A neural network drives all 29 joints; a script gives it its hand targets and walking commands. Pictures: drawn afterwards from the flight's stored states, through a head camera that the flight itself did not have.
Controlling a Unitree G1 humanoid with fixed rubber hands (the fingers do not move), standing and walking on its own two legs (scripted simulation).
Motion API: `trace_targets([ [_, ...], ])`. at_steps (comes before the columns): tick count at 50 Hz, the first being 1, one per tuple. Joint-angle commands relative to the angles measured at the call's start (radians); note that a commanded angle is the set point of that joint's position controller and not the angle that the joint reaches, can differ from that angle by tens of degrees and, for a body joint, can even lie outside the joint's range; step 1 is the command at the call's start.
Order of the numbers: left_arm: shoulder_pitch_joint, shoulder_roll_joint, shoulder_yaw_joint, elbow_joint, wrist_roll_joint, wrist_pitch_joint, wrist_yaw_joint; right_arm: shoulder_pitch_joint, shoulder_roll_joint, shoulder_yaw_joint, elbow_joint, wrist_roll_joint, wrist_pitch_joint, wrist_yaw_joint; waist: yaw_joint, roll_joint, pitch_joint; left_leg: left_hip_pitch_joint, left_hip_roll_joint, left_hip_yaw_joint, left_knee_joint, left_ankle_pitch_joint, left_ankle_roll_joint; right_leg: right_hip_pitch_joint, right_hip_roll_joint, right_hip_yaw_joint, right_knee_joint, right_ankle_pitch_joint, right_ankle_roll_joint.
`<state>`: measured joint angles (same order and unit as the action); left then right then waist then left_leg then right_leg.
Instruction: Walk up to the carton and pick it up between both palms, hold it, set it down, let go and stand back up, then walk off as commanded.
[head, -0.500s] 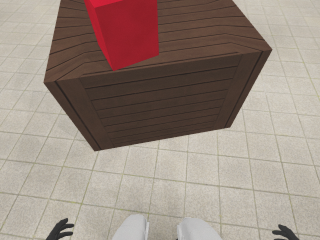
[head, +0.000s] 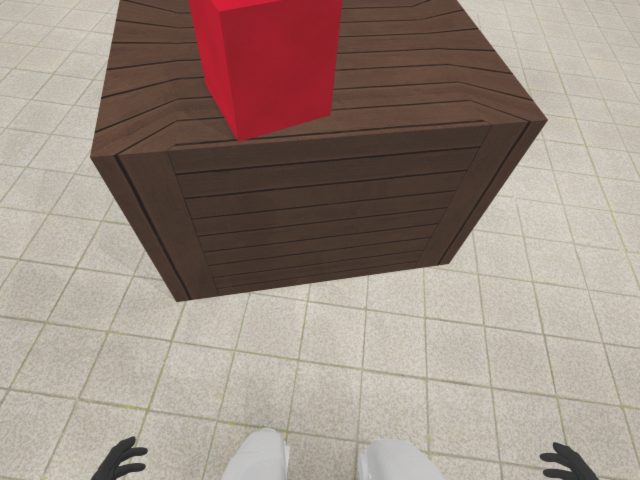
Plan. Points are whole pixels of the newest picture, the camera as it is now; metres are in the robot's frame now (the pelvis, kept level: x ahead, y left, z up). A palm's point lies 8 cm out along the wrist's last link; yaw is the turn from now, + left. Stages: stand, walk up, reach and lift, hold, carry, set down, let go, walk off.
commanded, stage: walk off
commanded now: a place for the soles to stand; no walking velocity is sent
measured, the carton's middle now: (263, 44) +0.83 +0.14 +0.04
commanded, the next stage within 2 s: stand in 1.08 s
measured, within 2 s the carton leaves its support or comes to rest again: neither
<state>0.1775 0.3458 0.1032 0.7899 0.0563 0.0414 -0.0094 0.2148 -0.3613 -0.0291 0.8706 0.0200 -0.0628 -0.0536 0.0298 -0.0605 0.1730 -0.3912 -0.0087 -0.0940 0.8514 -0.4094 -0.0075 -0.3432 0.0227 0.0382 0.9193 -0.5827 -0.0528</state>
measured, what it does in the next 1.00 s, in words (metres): steps on the spot: right foot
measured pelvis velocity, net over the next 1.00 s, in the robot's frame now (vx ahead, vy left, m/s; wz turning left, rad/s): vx -0.05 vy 0.00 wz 0.05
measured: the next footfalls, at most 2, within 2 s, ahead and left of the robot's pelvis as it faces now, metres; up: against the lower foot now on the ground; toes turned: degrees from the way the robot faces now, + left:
right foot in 0.06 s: +0.01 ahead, -0.14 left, +0.00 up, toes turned +3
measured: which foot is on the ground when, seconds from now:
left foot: down 0.00-1.00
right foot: up 0.00-0.04, down 0.06-1.00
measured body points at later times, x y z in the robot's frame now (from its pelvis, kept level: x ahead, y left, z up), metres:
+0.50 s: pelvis -0.03 -0.01 +0.00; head +0.00 +0.01 +0.44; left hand +0.05 +0.30 -0.13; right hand +0.07 -0.32 -0.10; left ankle +0.02 +0.12 -0.70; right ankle -0.01 -0.14 -0.70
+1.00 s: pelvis -0.05 +0.00 +0.00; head -0.03 +0.02 +0.45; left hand +0.01 +0.32 -0.13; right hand +0.06 -0.30 -0.11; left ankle +0.02 +0.12 -0.70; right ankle -0.02 -0.14 -0.70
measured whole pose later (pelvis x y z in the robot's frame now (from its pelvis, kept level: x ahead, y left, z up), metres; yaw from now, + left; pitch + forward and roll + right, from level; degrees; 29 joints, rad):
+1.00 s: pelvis -0.05 +0.00 +0.00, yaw +3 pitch -6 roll +0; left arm 0.18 0.35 0.10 0.91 0.06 0.03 -0.01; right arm 0.20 -0.36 -0.02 0.90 0.02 -0.01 -0.03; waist 0.03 -0.02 0.15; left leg -0.38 -0.07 -0.08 0.83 -0.36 0.02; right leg -0.31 -0.04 0.03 0.83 -0.42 0.01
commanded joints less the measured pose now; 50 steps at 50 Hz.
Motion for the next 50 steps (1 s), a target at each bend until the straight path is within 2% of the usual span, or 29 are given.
trace_targets([
  [1,0.081,0.221,0.037,-0.06,-0.038,-0.045,0.015,-0.055,-0.298,-0.069,-0.085,-0.046,-0.005,-0.016,0.039,0.238,-0.242,0.109,0.203,-0.301,-0.187,0.721,0.186,0.072,-0.042,0.015,-0.219,0.279,0.009],
  [2,0.06,0.259,0.038,-0.048,-0.034,-0.058,0.017,-0.07,-0.28,-0.067,-0.087,-0.039,-0.003,-0.009,0.03,0.184,-0.252,0.026,0.119,-0.198,-0.112,0.702,0.134,0.196,-0.073,0.047,-0.272,0.485,-0.008],
  [3,0.132,0.274,0.043,-0.032,-0.027,-0.061,0.015,-0.109,-0.24,-0.054,-0.099,-0.031,0.003,-0.011,0.087,-0.001,-0.257,-0.1,0.016,-0.055,0.114,0.477,0.07,0.281,-0.201,0.26,-0.393,0.663,-0.042],
  [4,0.108,0.336,0.052,-0.048,-0.023,-0.065,0.015,-0.084,-0.23,-0.054,-0.1,-0.02,0.012,-0.017,0.055,-0.054,-0.233,-0.176,-0.083,0.011,0.239,0.073,0.042,0.241,-0.317,0.445,-0.467,0.643,-0.115],
  [5,0.067,0.331,0.039,-0.06,-0.023,-0.061,0.014,-0.051,-0.26,-0.071,-0.077,-0.021,0.023,-0.012,0.027,-0.036,-0.173,-0.158,-0.061,0.019,0.277,-0.252,0.037,0.127,-0.399,0.445,-0.501,0.496,-0.179],
  [6,0.002,0.328,0.045,-0.069,-0.022,-0.062,0.007,-0.033,-0.267,-0.075,-0.08,-0.033,0.023,-0.015,0.02,-0.042,-0.091,-0.175,-0.038,0.002,0.303,-0.268,0.033,0.041,-0.414,0.47,-0.523,0.389,-0.21],
  [8,-0.104,0.302,0.034,-0.071,-0.018,-0.052,0.011,-0.007,-0.269,-0.081,-0.06,-0.029,0.026,0.004,-0.021,-0.07,-0.004,-0.075,-0.007,0.012,0.267,-0.222,0.045,-0.122,-0.376,0.363,-0.54,0.301,-0.211],
  [12,-0.075,0.29,0.016,-0.08,-0.014,-0.058,0.007,0.042,-0.223,-0.059,-0.047,-0.026,-0.004,0.017,-0.029,-0.065,-0.166,-0.04,-0.011,0.035,-0.152,-0.066,0.05,0.151,-0.227,0.189,-0.302,0.587,-0.125],
  [14,-0.096,0.263,0.021,-0.094,-0.031,-0.047,0.007,0.087,-0.222,-0.065,-0.045,-0.024,-0.01,0.007,-0.048,-0.07,-0.207,0.118,-0.017,0.016,-0.258,0.202,0.057,0.08,-0.174,0.121,-0.221,0.571,-0.068],
  [15,-0.069,0.25,0.017,-0.075,-0.038,-0.038,0.007,0.127,-0.253,-0.08,-0.04,-0.037,-0.016,0.001,-0.059,0.035,-0.248,0.206,0.04,-0.132,-0.326,0.257,0.085,0.006,-0.155,0.108,-0.067,0.517,-0.046],
  [16,-0.039,0.19,0.003,-0.092,-0.05,-0.039,0.012,0.054,-0.316,-0.079,-0.06,-0.052,-0.022,-0.006,-0.024,0.231,-0.23,0.175,0.206,-0.462,-0.395,0.378,0.156,-0.088,-0.051,0.055,0.036,0.356,0.009],
  [17,-0.011,0.209,0.006,-0.074,-0.049,-0.031,0.022,-0.012,-0.338,-0.08,-0.059,-0.038,-0.017,0.0,0.002,0.256,-0.183,0.072,0.304,-0.539,-0.422,0.426,0.249,-0.053,0.013,0.018,0.056,-0.065,0.028],
  [18,-0.009,0.236,0.02,-0.052,-0.048,-0.038,0.025,-0.022,-0.308,-0.073,-0.048,-0.045,-0.016,-0.001,0.007,0.17,-0.179,0.059,0.287,-0.523,-0.376,0.495,0.269,-0.028,-0.011,0.024,0.036,-0.078,0.022],
  [22,0.043,0.233,0.017,-0.005,-0.053,-0.058,0.016,-0.067,-0.274,-0.059,-0.086,-0.041,-0.006,0.011,0.025,0.219,-0.192,-0.004,0.167,-0.307,-0.273,0.54,0.169,0.121,-0.047,0.024,-0.215,0.289,0.009],
  [24,0.014,0.261,0.018,-0.005,-0.042,-0.066,0.01,-0.12,-0.235,-0.045,-0.081,-0.031,0.001,0.004,0.03,0.091,-0.189,-0.087,0.062,-0.142,-0.149,0.338,0.085,0.195,-0.149,0.198,-0.375,0.369,-0.053],
  [26,-0.027,0.298,0.02,-0.008,-0.03,-0.065,0.005,-0.052,-0.227,-0.054,-0.053,-0.02,0.013,0.013,0.007,-0.032,-0.133,-0.024,-0.077,0.006,0.037,-0.09,0.061,-0.015,-0.311,0.385,-0.538,0.121,-0.157],
  [28,-0.109,0.313,0.022,0.013,-0.018,-0.061,0.007,-0.001,-0.247,-0.065,-0.027,-0.034,0.021,0.017,-0.034,-0.007,-0.037,-0.048,-0.042,-0.014,0.07,-0.24,0.057,-0.096,-0.373,0.408,-0.519,0.094,-0.199],
  [29,-0.123,0.299,0.02,-0.025,-0.016,-0.052,0.009,0.024,-0.245,-0.071,-0.023,-0.034,0.019,0.023,-0.041,-0.059,-0.034,0.019,-0.021,0.01,-0.03,-0.188,0.065,-0.141,-0.327,0.295,-0.499,0.031,-0.172],
  [30,-0.16,0.298,0.017,-0.019,-0.023,-0.055,0.006,0.071,-0.229,-0.067,-0.015,-0.033,0.01,0.03,-0.08,-0.006,-0.054,0.084,-0.026,0.003,-0.195,-0.077,0.066,-0.123,-0.256,0.204,-0.418,0.101,-0.127],
  [33,-0.07,0.21,0.006,-0.034,-0.044,-0.052,0.015,-0.013,-0.293,-0.072,-0.045,-0.042,-0.013,0.024,-0.014,0.19,-0.186,0.1,0.219,-0.462,-0.427,0.247,0.187,-0.056,-0.026,0.003,-0.121,0.134,0.023],
  [34,-0.036,0.209,0.011,-0.024,-0.045,-0.044,0.021,-0.046,-0.302,-0.068,-0.035,-0.049,-0.013,0.02,0.018,0.179,-0.157,0.006,0.226,-0.479,-0.445,0.206,0.203,-0.009,-0.01,-0.003,-0.121,0.027,0.018],
  [35,-0.008,0.228,0.016,0.003,-0.05,-0.043,0.006,-0.107,-0.311,-0.061,-0.046,-0.048,-0.003,0.021,0.029,0.21,-0.142,-0.072,0.212,-0.429,-0.462,0.042,0.2,0.066,-0.021,-0.004,-0.12,0.02,0.026],
  [36,0.019,0.235,0.021,0.041,-0.044,-0.047,0.003,-0.121,-0.287,-0.059,-0.059,-0.05,0.004,0.021,0.037,0.135,-0.151,-0.121,0.194,-0.381,-0.419,0.03,0.19,0.132,-0.033,0.003,-0.179,0.042,0.012],
  [39,0.023,0.238,0.012,0.067,-0.036,-0.057,-0.002,-0.127,-0.261,-0.054,-0.052,-0.038,0.01,0.025,0.02,0.154,-0.152,-0.1,0.08,-0.249,-0.358,-0.026,0.114,0.145,-0.098,0.119,-0.366,0.097,-0.025],
  [41,-0.013,0.268,0.013,0.052,-0.031,-0.059,-0.001,-0.104,-0.241,-0.061,-0.033,-0.035,0.014,0.025,0.01,0.016,-0.104,-0.109,-0.004,-0.126,-0.246,-0.093,0.074,0.06,-0.169,0.245,-0.496,-0.079,-0.061],
  [43,-0.08,0.309,0.022,0.047,-0.018,-0.064,0.005,-0.044,-0.235,-0.063,-0.011,-0.029,0.018,0.031,-0.024,0.029,-0.053,-0.038,-0.065,-0.049,-0.083,-0.184,0.07,-0.1,-0.286,0.331,-0.573,-0.222,-0.134],
  [44,-0.107,0.314,0.024,0.026,-0.014,-0.064,0.001,-0.005,-0.231,-0.074,0.005,-0.035,0.021,0.038,-0.037,-0.038,-0.035,0.008,-0.082,0.016,0.023,-0.134,0.061,-0.181,-0.31,0.355,-0.618,-0.312,-0.142],
  [46,-0.157,0.321,0.026,0.001,-0.005,-0.057,0.005,0.035,-0.249,-0.072,0.006,-0.031,0.024,0.044,-0.048,-0.122,-0.019,0.066,-0.051,0.026,0.055,-0.081,0.05,-0.231,-0.314,0.299,-0.609,-0.257,-0.147],
  [50,-0.136,0.27,0.025,-0.02,-0.018,-0.048,0.003,0.084,-0.23,-0.071,0.013,-0.045,0.004,0.042,-0.068,-0.037,-0.1,0.169,-0.014,-0.072,-0.214,-0.005,0.078,-0.182,-0.2,0.171,-0.397,-0.015,-0.074],
])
